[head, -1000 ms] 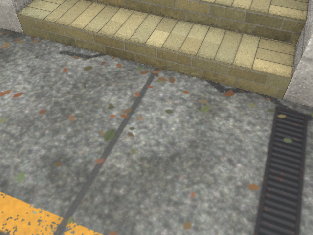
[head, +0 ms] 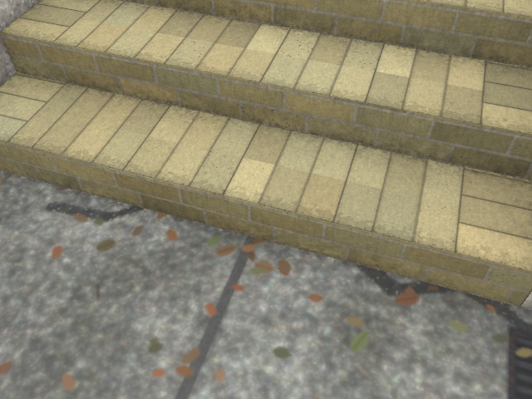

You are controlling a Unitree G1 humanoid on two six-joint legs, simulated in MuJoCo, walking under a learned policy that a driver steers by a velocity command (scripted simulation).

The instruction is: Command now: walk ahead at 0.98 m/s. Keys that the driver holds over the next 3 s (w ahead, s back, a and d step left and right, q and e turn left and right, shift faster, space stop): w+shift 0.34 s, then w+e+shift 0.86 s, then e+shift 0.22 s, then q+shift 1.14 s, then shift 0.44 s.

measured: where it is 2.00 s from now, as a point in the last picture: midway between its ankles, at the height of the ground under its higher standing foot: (384, 80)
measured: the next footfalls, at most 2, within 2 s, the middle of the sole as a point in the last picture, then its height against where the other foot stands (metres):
right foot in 0.20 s outside the picture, level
left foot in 0.64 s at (237, 284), level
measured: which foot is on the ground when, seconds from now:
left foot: down 0.00-0.22, up 0.24-0.62, down 0.64-1.00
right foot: up 0.00-0.18, down 0.20-0.62, up 0.64-1.00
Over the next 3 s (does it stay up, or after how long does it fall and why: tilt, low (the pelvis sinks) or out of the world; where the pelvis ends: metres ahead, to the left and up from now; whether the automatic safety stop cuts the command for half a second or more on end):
stays up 1.36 -0.55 0.29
